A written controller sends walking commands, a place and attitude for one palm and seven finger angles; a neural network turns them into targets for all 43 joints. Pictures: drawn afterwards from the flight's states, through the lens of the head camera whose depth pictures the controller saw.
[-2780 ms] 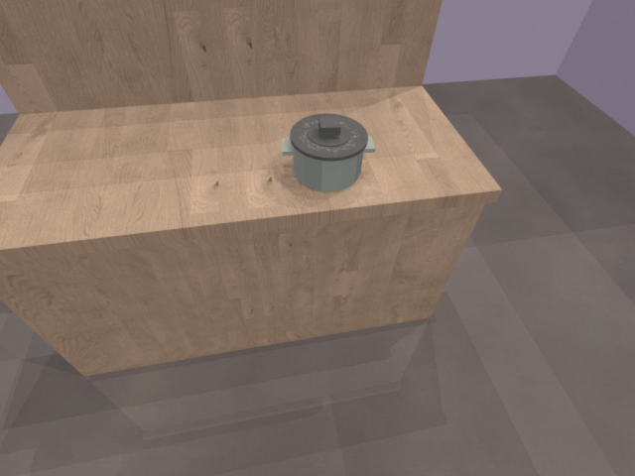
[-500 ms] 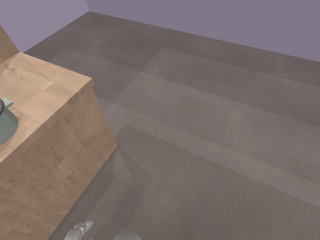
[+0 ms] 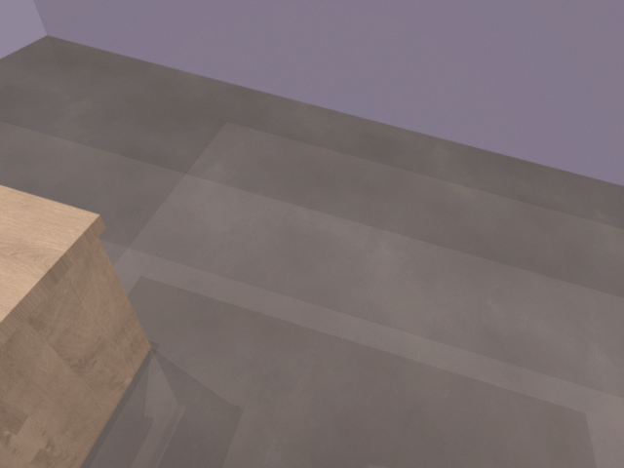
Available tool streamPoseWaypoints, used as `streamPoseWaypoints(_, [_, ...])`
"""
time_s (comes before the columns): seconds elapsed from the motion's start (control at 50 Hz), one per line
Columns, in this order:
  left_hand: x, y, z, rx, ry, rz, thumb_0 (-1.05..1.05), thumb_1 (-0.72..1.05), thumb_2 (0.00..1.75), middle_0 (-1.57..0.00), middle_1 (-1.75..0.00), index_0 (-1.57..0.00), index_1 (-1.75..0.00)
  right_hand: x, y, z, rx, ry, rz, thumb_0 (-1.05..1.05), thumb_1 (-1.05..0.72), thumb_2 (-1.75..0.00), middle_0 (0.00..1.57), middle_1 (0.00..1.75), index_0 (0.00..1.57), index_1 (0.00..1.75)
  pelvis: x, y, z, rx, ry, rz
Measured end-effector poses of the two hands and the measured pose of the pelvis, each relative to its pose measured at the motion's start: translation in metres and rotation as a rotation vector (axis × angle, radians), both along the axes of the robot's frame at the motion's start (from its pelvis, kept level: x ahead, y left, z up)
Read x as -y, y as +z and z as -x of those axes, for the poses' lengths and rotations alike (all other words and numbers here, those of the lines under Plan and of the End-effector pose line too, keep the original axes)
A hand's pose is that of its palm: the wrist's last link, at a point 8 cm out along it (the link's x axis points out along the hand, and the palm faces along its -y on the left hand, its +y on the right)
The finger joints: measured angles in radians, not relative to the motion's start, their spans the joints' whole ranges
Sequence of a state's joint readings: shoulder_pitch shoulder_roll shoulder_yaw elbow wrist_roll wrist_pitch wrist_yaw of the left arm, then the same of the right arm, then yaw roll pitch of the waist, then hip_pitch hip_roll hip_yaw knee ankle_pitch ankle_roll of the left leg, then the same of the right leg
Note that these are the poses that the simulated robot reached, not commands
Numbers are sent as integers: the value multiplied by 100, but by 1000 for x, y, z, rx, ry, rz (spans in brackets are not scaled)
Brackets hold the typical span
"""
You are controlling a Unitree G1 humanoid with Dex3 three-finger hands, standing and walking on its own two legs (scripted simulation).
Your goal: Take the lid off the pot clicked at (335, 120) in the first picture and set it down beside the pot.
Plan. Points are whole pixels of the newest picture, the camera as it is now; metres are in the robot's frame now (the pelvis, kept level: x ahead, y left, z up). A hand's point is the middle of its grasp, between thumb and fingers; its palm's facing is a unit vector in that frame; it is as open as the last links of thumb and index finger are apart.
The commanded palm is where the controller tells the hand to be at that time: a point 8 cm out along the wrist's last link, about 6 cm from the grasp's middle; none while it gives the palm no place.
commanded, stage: walk to a spot facing it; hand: left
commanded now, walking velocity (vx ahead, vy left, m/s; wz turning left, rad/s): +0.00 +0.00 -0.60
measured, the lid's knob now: out of the picture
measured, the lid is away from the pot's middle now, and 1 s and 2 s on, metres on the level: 0.00 0.00 0.00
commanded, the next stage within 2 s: none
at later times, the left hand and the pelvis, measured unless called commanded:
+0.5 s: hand (249, 351) +0.32 +0.13 -0.18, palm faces -0.28 -0.94 -0.21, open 7.4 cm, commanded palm none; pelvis +0.14 -0.01 -0.03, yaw -16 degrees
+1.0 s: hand (203, 331) +0.35 +0.22 -0.18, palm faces -0.47 -0.86 -0.20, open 7.4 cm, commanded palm none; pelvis +0.20 +0.06 +0.00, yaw -35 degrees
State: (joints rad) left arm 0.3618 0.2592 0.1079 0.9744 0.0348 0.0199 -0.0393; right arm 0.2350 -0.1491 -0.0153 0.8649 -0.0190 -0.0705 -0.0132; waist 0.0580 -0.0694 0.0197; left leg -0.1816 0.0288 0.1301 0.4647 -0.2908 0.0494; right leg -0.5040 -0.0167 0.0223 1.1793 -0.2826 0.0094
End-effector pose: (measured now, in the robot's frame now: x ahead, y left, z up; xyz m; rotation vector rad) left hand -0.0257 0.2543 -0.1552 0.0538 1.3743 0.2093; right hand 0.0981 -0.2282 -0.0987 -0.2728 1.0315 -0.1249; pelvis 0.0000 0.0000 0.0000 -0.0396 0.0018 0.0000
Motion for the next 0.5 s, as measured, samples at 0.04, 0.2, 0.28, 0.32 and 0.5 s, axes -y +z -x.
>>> streamPoseWaypoints(0.04, [-8,4,-35,37,-37,-2,1,91,90,-20,-30,-20,-29,-2,-3,21,-64,-70,5,1,-91,-90,20,30,21,30,-6,3,-12,-1,-23,6])
streamPoseWaypoints(0.2, [-2,7,-175,138,-209,5,1,91,90,-19,-30,-20,-29,-7,-15,102,-344,-294,8,1,-92,-90,20,30,20,30,-16,0,-58,-1,-113,6])
streamPoseWaypoints(0.28, [24,5,-247,189,-318,17,1,91,90,-19,-30,-20,-29,-20,-25,128,-452,-391,-33,1,-92,-90,20,30,20,30,-12,-8,-82,3,-158,-7])
streamPoseWaypoints(0.32, [40,4,-282,225,-369,20,1,91,90,-19,-30,-20,-29,-25,-32,134,-494,-434,-61,1,-91,-90,20,30,20,30,-8,-14,-95,6,-181,-11])
streamPoseWaypoints(0.5, [75,8,-353,318,-459,-22,0,91,90,-20,-30,-20,-29,-7,-64,60,-381,-514,-129,1,-91,-90,20,30,20,30,8,-27,-136,41,-278,-19])
